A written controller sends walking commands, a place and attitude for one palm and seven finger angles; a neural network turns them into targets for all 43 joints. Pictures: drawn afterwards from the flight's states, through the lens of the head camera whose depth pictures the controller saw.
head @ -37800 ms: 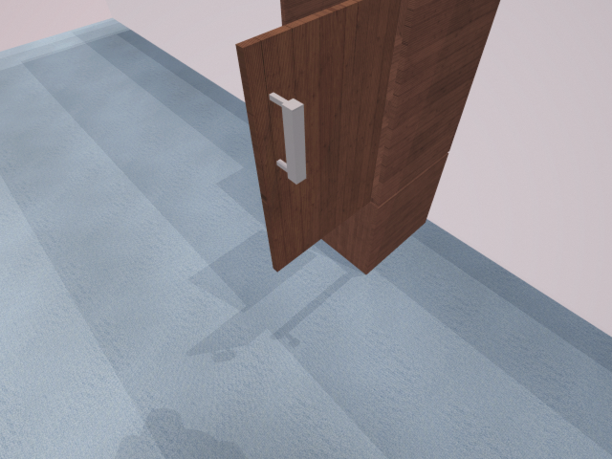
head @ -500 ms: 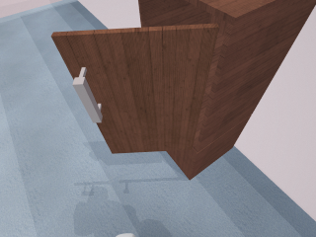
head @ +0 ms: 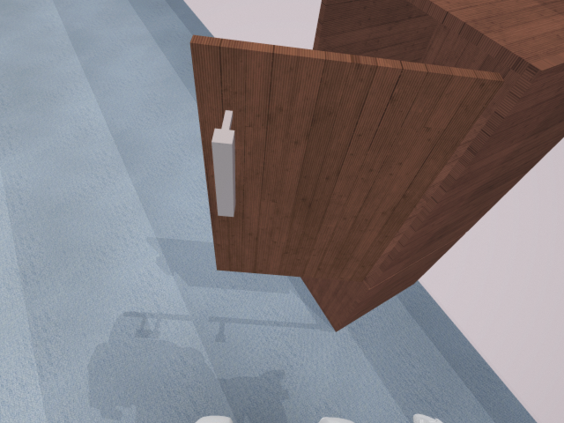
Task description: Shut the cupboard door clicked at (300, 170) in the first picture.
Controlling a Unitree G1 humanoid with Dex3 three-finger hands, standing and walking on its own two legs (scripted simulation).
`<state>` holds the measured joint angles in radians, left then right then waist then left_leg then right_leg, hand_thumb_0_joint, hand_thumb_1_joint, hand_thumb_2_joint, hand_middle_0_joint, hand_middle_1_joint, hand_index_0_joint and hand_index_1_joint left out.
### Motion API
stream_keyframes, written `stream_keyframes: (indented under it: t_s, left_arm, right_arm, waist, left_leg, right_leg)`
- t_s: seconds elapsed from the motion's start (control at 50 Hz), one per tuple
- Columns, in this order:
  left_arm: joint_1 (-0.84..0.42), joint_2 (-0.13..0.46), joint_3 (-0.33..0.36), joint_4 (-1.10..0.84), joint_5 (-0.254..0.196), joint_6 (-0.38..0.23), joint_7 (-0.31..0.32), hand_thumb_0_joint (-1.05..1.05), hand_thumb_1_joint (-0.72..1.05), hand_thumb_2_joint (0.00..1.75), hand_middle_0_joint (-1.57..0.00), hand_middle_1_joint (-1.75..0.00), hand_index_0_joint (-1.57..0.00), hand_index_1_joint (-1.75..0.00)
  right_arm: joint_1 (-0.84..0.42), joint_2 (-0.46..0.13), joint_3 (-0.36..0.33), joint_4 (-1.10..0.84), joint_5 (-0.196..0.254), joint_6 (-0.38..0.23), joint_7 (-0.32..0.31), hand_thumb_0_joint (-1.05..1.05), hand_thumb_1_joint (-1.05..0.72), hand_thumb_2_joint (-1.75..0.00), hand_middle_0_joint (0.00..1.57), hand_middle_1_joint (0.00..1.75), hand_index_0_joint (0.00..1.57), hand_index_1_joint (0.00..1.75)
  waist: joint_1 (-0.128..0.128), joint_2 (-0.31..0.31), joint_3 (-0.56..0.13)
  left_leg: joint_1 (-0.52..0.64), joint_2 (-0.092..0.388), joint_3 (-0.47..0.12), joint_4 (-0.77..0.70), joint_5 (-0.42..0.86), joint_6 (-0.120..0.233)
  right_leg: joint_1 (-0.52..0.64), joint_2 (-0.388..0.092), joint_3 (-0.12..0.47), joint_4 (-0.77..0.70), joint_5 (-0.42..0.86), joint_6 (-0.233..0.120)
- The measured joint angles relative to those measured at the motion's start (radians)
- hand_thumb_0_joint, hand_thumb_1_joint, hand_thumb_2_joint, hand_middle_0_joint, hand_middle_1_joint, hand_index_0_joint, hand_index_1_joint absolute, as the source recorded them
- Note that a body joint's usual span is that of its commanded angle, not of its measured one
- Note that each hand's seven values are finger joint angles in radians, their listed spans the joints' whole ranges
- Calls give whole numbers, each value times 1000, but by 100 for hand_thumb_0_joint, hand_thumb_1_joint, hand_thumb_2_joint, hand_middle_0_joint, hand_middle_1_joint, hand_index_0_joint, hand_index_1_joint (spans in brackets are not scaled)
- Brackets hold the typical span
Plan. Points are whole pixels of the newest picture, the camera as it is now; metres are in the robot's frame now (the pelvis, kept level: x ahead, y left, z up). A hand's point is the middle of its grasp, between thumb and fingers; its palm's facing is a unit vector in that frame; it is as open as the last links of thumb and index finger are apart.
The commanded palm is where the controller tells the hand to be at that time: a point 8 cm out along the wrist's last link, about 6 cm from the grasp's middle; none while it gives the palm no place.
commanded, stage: come to a stop and stand still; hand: left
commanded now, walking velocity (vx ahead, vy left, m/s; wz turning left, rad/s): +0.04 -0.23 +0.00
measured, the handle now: (227, 166) +0.44 +0.13 +0.08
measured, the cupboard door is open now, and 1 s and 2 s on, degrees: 57 57 57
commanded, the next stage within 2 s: look again from close up in 1.22 s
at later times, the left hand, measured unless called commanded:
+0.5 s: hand out of the picture -0.01 +0.15 -0.16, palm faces -0.02 -0.98 -0.21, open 7.4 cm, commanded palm none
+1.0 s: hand out of the picture -0.07 +0.13 -0.18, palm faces +0.05 -0.99 -0.12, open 7.4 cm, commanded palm none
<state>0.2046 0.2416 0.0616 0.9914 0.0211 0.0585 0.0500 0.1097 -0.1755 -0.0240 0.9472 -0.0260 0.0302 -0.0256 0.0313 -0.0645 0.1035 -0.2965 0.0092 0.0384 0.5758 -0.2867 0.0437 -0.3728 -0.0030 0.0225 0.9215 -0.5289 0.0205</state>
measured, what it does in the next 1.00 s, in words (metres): steps on the spot: right foot, then left foot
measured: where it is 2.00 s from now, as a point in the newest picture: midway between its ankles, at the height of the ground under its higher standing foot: outside the picture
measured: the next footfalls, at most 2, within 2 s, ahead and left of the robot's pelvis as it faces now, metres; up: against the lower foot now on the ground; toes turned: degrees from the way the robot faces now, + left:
right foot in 0.46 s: -0.07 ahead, -0.15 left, +0.00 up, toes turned -2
left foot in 0.80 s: +0.01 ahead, +0.09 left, +0.00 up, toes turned +3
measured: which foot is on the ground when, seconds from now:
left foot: down 0.00-0.46, up 0.48-0.78, down 0.80-1.00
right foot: up 0.00-0.44, down 0.46-1.00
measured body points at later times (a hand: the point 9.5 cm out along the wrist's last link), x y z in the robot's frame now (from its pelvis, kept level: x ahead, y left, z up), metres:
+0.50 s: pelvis -0.07 -0.03 +0.01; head -0.06 -0.04 +0.46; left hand -0.01 +0.20 -0.14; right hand -0.12 -0.28 -0.15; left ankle +0.00 +0.09 -0.71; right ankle -0.11 -0.15 -0.74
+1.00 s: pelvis -0.03 -0.02 +0.01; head -0.02 +0.00 +0.45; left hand -0.07 +0.18 -0.17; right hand +0.02 -0.24 -0.14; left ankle -0.03 +0.09 -0.73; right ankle -0.11 -0.15 -0.73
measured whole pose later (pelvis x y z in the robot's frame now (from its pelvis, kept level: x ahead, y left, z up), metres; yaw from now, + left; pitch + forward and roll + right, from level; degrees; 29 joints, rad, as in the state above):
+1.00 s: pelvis -0.03 -0.02 +0.01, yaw -1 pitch +0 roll +0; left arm 0.32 0.12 0.00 1.15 0.01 0.01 0.04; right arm 0.19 -0.14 -0.01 1.09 -0.01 -0.02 -0.05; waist 0.03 -0.05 0.04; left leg -0.21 0.00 0.07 0.47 -0.25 0.02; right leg -0.06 -0.05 -0.01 0.42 -0.34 0.03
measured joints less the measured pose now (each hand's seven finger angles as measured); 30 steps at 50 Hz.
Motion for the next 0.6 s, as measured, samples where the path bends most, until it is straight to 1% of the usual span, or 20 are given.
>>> stream_keyframes:
  t_s: [0.04, 0.08, 0.12, 0.18, 0.22, 0.28, 0.36, 0.38, 0.42, 0.44, 0.46, 0.48, 0.5, 0.52, 0.56, 0.6]
  left_arm:
    - [-3, 9, 6, 1, 1, 8, -6, 0, 91, 89, -20, -30, -20, -29]
    - [-1, 16, 11, 0, 1, 10, -14, 0, 91, 89, -20, -30, -19, -29]
    - [5, 21, 15, 2, 2, 12, -23, 0, 91, 89, -20, -30, -19, -29]
    - [12, 26, 19, 8, 4, 19, -32, 0, 91, 90, -20, -30, -19, -29]
    - [13, 24, 18, 13, 6, 24, -37, 0, 91, 90, -20, -30, -19, -29]
    - [3, 16, 13, 19, 6, 27, -43, 0, 91, 90, -20, -30, -19, -29]
    - [-19, -10, -4, 20, 2, 21, -47, 0, 91, 90, -19, -30, -19, -29]
    - [-22, -18, -7, 19, 0, 15, -48, 0, 91, 90, -20, -30, -19, -29]
    - [-17, -34, -12, 16, -3, -1, -49, 0, 91, 90, -20, -30, -19, -29]
    - [-6, -36, -15, 12, -2, -12, -48, 0, 91, 90, -20, -30, -19, -29]
    - [8, -37, -15, 10, 3, -24, -44, 0, 91, 90, -20, -30, -19, -29]
    - [15, -54, -17, 19, 6, -29, -37, 0, 91, 90, -20, -30, -19, -29]
    - [26, -71, -22, 28, 7, -26, -32, 0, 91, 90, -20, -30, -19, -29]
    - [41, -80, -24, 37, 7, -23, -28, 0, 92, 89, -20, -30, -20, -29]
    - [75, -91, -27, 55, 3, -33, -29, 0, 93, 89, -20, -30, -20, -29]
    - [102, -97, -30, 68, -1, -50, -32, 0, 93, 89, -20, -30, -20, -29]
  right_arm:
    - [19, 11, 9, -4, -3, -2, -11, 0, -91, -90, 20, 30, 20, 29]
    - [36, 20, 16, -1, -4, -4, -17, 0, -91, -90, 20, 30, 20, 30]
    - [55, 26, 18, 6, -3, -7, -21, 0, -91, -90, 20, 30, 20, 30]
    - [89, 31, 14, 22, -3, -11, -22, 0, -91, -90, 20, 30, 20, 30]
    - [114, 31, 8, 35, -4, -12, -22, 0, -91, -90, 20, 30, 20, 30]
    - [152, 25, -1, 57, -6, -12, -18, 0, -91, -90, 20, 30, 20, 30]
    - [199, 8, -15, 91, -11, -2, -7, 0, -91, -90, 20, 30, 20, 30]
    - [209, 4, -18, 101, -12, 2, -4, 0, -91, -90, 20, 30, 20, 30]
    - [228, -2, -25, 122, -11, 11, 1, 0, -91, -90, 20, 30, 20, 30]
    - [239, 0, -28, 131, -9, 16, 3, 0, -91, -90, 20, 30, 20, 30]
    - [248, 3, -30, 137, -4, 22, 5, 0, -91, -90, 20, 30, 20, 30]
    - [247, -4, -34, 144, -2, 30, 8, 0, -91, -90, 20, 30, 20, 30]
    - [248, -12, -37, 147, -3, 39, 11, 0, -91, -90, 20, 30, 20, 30]
    - [252, -18, -40, 145, -4, 43, 16, 0, -91, -90, 20, 30, 20, 29]
    - [254, -24, -43, 140, -8, 38, 25, 1, -91, -90, 20, 30, 20, 29]
    - [256, -27, -45, 129, -8, 21, 34, 1, -91, -90, 20, 30, 20, 29]
  waist:
    - [-7, 6, -1]
    - [-12, 11, -3]
    - [-18, 15, -10]
    - [-31, 19, -23]
    - [-42, 25, -32]
    - [-61, 33, -43]
    - [-85, 54, -58]
    - [-88, 59, -63]
    - [-85, 60, -75]
    - [-80, 45, -87]
    - [-71, 20, -102]
    - [-65, 34, -103]
    - [-64, 53, -104]
    - [-62, 64, -110]
    - [-57, 71, -119]
    - [-57, 78, -115]
  left_leg:
    - [3, 9, -2, -33, 29, 1]
    - [7, 18, 2, -68, 55, 6]
    - [9, 27, 9, -99, 78, 7]
    - [13, 41, 20, -132, 105, 6]
    - [14, 49, 24, -147, 120, 4]
    - [13, 55, 22, -166, 144, -2]
    - [3, 57, 9, -182, 175, -16]
    - [0, 56, 6, -186, 182, -20]
    - [-7, 47, 7, -181, 178, -30]
    - [-18, 31, 15, -162, 147, -37]
    - [-45, 8, 26, -115, 72, -48]
    - [-73, 7, 14, -45, -9, -56]
    - [-102, 4, -3, 35, -56, -59]
    - [-127, -2, -8, 117, -74, -62]
    - [-162, -10, -1, 250, -44, -67]
    - [-177, -5, 8, 319, 4, -73]
  right_leg:
    - [-37, 27, 24, 122, 22, 6]
    - [-59, 37, 40, 197, 63, 15]
    - [-66, 36, 49, 228, 99, 24]
    - [-51, 21, 54, 206, 133, 33]
    - [-29, 7, 50, 156, 138, 34]
    - [16, -11, 33, 42, 125, 28]
    - [93, -15, -7, -151, 92, 3]
    - [117, -12, -19, -204, 98, -5]
    - [183, -7, -45, -340, 141, -20]
    - [224, -12, -47, -423, 135, -29]
    - [246, -26, -22, -501, 109, -47]
    - [239, -21, -19, -506, 168, -51]
    - [238, -15, -25, -505, 207, -47]
    - [242, -15, -28, -517, 232, -44]
    - [259, -20, -21, -560, 267, -39]
    - [275, -21, -22, -598, 291, -33]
